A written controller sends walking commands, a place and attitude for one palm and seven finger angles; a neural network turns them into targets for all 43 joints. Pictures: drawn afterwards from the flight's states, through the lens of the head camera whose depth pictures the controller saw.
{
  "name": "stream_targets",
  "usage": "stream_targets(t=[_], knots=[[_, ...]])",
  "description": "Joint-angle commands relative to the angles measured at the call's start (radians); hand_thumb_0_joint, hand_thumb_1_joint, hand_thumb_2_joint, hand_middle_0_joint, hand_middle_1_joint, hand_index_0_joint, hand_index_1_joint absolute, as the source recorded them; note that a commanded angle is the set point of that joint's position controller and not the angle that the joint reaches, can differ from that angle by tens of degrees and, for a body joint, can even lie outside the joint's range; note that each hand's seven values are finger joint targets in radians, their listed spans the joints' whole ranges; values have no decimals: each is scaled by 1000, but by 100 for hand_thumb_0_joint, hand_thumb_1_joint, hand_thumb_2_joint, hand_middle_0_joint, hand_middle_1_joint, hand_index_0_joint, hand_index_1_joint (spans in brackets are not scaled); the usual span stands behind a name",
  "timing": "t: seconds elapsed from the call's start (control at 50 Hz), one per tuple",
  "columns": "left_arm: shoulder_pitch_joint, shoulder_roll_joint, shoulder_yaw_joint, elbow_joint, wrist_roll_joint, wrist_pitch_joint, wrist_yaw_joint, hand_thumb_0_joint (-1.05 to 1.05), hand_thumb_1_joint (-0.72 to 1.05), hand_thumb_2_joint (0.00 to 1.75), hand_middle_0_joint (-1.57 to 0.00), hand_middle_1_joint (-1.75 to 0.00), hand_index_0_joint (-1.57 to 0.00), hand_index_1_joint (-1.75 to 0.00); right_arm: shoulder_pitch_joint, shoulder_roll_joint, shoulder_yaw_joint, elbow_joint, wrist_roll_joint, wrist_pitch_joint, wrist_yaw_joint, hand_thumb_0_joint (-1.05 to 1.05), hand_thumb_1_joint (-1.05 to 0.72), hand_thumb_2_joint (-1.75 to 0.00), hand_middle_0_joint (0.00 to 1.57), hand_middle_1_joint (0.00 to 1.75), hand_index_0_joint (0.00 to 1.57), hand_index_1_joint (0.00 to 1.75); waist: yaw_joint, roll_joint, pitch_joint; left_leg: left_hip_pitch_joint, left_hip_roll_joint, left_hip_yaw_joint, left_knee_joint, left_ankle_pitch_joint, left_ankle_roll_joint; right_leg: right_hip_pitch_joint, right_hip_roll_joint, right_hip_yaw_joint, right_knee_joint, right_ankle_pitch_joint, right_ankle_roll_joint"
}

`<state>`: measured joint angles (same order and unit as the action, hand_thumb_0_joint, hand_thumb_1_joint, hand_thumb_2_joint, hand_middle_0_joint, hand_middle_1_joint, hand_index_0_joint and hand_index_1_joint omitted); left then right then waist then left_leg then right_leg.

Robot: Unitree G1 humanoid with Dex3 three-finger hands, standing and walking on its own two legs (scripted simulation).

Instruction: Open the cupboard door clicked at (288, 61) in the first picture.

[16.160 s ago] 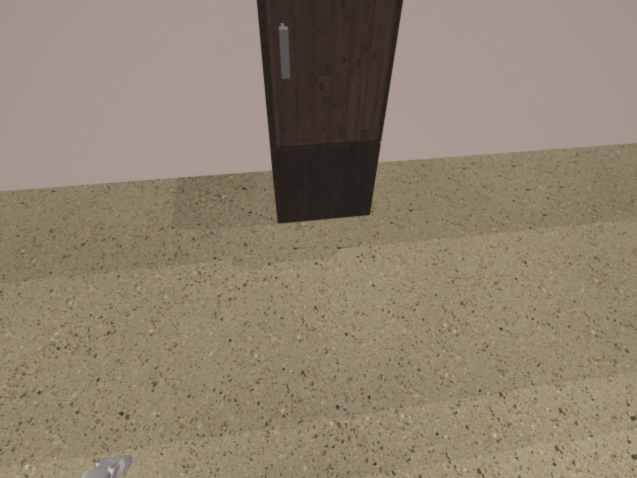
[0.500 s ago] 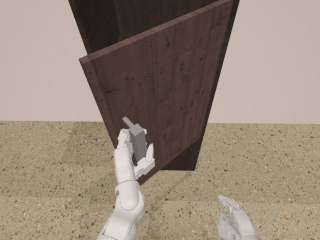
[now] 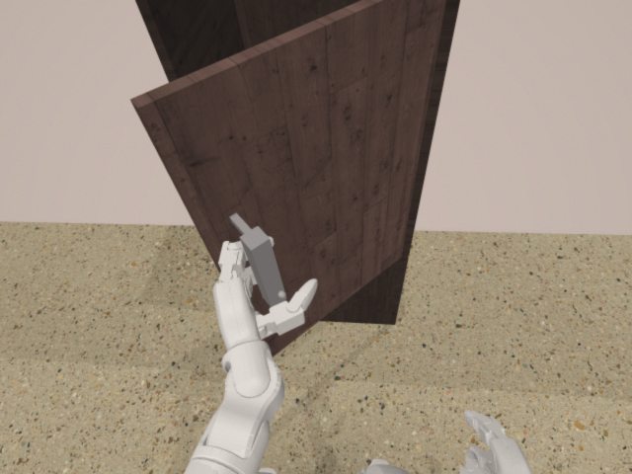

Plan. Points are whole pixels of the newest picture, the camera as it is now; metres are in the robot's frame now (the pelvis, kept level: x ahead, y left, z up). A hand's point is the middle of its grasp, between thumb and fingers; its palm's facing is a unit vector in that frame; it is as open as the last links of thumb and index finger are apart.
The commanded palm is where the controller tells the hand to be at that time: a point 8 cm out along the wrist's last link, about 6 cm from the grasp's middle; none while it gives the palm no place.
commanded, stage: open thumb and fingers to let go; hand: left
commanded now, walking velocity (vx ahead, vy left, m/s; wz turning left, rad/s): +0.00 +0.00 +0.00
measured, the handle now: (256, 261) +0.37 +0.08 +0.06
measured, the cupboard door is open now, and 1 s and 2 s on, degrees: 44 43 44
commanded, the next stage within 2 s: slide the hand sideways off the handle in 0.46 s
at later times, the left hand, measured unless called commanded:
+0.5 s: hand (279, 298) +0.32 +0.05 +0.06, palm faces +0.24 -0.97 -0.04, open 15.5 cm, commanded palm +0.28 +0.09 +0.06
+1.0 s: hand (266, 323) +0.29 +0.06 +0.06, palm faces -0.17 -0.98 +0.02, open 16.4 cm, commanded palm +0.26 +0.12 +0.06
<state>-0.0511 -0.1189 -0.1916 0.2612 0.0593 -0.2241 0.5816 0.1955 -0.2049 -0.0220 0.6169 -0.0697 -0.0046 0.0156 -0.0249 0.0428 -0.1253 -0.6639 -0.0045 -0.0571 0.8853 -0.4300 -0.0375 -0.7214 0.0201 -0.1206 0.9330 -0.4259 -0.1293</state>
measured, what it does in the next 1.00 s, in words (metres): shifts its weight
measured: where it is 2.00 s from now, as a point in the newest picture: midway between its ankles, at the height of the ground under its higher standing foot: outside the picture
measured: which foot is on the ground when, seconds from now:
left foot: down 0.00-1.00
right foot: down 0.00-1.00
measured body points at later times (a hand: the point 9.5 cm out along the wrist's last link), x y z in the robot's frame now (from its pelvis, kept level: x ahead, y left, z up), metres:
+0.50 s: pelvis -0.02 +0.03 +0.00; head +0.02 +0.01 +0.44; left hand +0.30 +0.10 +0.06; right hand +0.15 -0.19 -0.11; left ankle +0.01 +0.17 -0.69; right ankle +0.03 -0.03 -0.69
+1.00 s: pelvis -0.01 +0.08 -0.01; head +0.03 +0.07 +0.44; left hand +0.29 +0.12 +0.06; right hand +0.13 -0.15 -0.10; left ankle +0.01 +0.18 -0.69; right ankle +0.03 -0.03 -0.69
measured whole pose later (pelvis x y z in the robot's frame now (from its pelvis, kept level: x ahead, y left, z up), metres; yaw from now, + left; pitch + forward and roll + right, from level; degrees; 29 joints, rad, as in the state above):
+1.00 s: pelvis -0.01 +0.08 -0.01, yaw -3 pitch +10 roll +0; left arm -0.04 -0.07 -0.31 0.26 0.04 -0.30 0.23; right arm 0.26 -0.20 0.01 0.50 -0.02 -0.03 0.04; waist -0.02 0.02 -0.11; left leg -0.70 -0.04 0.02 0.99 -0.47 0.04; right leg -0.74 -0.01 -0.04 0.98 -0.41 -0.02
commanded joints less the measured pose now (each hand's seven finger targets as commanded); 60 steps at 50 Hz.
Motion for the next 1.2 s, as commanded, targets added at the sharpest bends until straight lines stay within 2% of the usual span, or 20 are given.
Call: stream_targets(t=[0.0,0.06,0.14,0.22,0.36,0.42,0.54,0.56,0.58,0.6,0.62,0.66,0.7,0.74,0.78,0.9,0.94,0.98,1.02,1.18], knots=[[-223,-76,-18,-226,26,-96,5,0,-43,33,-30,-121,-30,-121,-77,-59,-16,-157,4,-66,-1,0,-90,-90,20,30,20,30,-8,-180,-288,-65,-36,18,-7,92,31,362,-134,300,-256,325,159],[-222,-74,-16,-212,27,-98,11,0,-50,30,-30,-120,-30,-120,-87,-58,-15,-160,5,-70,-2,0,-90,-90,20,30,20,30,-6,-178,-276,-72,-37,21,-5,74,32,343,-133,303,-264,272,157],[-262,-49,16,-185,21,-100,25,0,-50,30,-27,-100,-27,-100,-95,-60,-12,-153,6,-77,-7,0,-90,-90,20,30,20,30,-6,-192,-251,-84,-38,22,-6,43,35,324,-132,315,-289,163,154],[-313,-76,-7,-146,39,-97,39,0,-50,30,-23,-80,-23,-80,-103,-59,-12,-147,3,-80,-8,0,-90,-90,20,30,20,30,-15,-178,-233,-62,-36,25,-7,31,40,268,-117,285,-289,75,141],[-375,-105,-33,-118,45,-91,53,0,-50,30,-18,-45,-18,-45,-98,-59,-8,-150,2,-80,-6,0,-90,-90,20,30,20,30,-20,-156,-257,-34,-37,35,-15,42,44,234,-94,227,-253,67,127],[-358,-104,-21,-102,38,-82,63,0,-50,30,-15,-30,-15,-30,-113,-58,-6,-156,4,-77,-7,0,-90,-90,20,30,20,30,-6,-160,-251,-27,-37,37,-22,38,45,228,-81,212,-256,29,118],[-453,-156,-41,-33,42,-65,98,0,-50,30,-15,-30,-15,-30,-122,-56,2,-146,-4,-79,0,0,-90,-90,20,30,20,30,-15,-115,-230,16,-32,39,-36,39,49,137,-46,132,-210,-20,98],[-415,-84,-292,-57,160,-104,-117,0,-50,30,-15,-30,-15,-30,-36,-93,0,-129,3,-68,4,0,-90,-90,20,30,20,30,-101,-177,-163,33,-29,38,-29,64,69,118,-39,139,-174,130,97],[-451,-11,-213,-107,125,-153,-231,0,-50,30,-15,-30,-15,-30,-22,-91,-7,-170,15,-74,0,0,-90,-90,20,30,20,30,-68,-156,-253,24,-35,37,-17,98,75,171,-47,143,-145,208,93],[-458,34,-192,-131,112,-185,-300,0,-50,30,-15,-30,-15,-30,-25,-93,-8,-181,16,-75,-8,0,-90,-90,20,30,20,30,-49,-128,-312,30,-38,38,-10,129,77,222,-52,158,-125,269,91],[-461,34,-207,-153,97,-199,-358,0,-50,30,-15,-30,-15,-30,-21,-94,-5,-191,21,-75,-10,0,-90,-90,20,30,20,30,-49,-80,-329,45,-37,37,-6,144,77,222,-51,154,-109,292,86],[-458,12,-229,-153,37,-208,-476,0,-50,30,-15,-30,-15,-30,-5,-92,-1,-205,42,-86,-15,0,-90,-90,20,30,20,30,-62,-68,-298,80,-33,33,-14,119,76,186,-44,142,-123,244,87],[-419,-31,-210,-148,-66,-178,-520,0,-50,30,-15,-30,-15,-30,-14,-93,6,-231,63,-95,-21,0,-90,-90,20,30,20,30,-55,-91,-249,89,-31,27,-43,73,71,170,-33,128,-161,148,92],[-364,-46,-168,-135,-141,-139,-515,0,-50,30,-15,-30,-15,-30,-25,-100,13,-239,79,-99,-24,0,-90,-90,20,30,20,30,-39,-114,-193,92,-27,18,-78,41,63,153,-24,106,-185,64,93],[-328,-52,-141,-146,-156,-115,-478,0,-50,30,-15,-30,-15,-30,-27,-106,12,-244,81,-98,-20,0,-90,-90,20,30,20,30,-23,-123,-178,94,-23,9,-98,34,57,140,-20,83,-172,44,93],[-206,-17,-138,-205,-6,-146,-354,0,-50,30,-15,-30,-15,-30,-3,-107,-6,-266,53,-88,22,0,-90,-90,20,30,20,30,-3,-115,-211,85,-5,4,-62,122,52,93,-20,66,-82,121,82],[-154,-8,-147,-241,33,-152,-337,0,-50,30,-15,-30,-15,-30,-6,-104,-10,-281,50,-81,33,0,-90,-90,20,30,20,30,12,-72,-240,92,-3,6,-51,162,46,99,-19,69,-60,149,74],[-113,-22,-169,-287,36,-151,-337,0,-50,30,-15,-30,-15,-30,-8,-100,-10,-297,54,-73,39,0,-90,-90,20,30,20,30,12,-54,-237,98,-1,6,-52,173,42,106,-17,66,-58,159,72],[-53,13,-149,-312,27,-136,-343,0,-50,30,-15,-30,-15,-30,-10,-105,-9,-311,59,-62,35,0,-90,-90,20,30,20,30,21,-98,-241,88,0,5,-58,172,45,138,-11,67,-65,168,71],[14,25,-162,-462,-3,-112,-362,0,-50,30,-15,-30,-15,-30,-13,-93,7,-336,67,-57,6,0,-90,-90,20,30,20,30,-2,-105,-171,84,0,1,-60,137,49,133,-10,70,-83,154,82]])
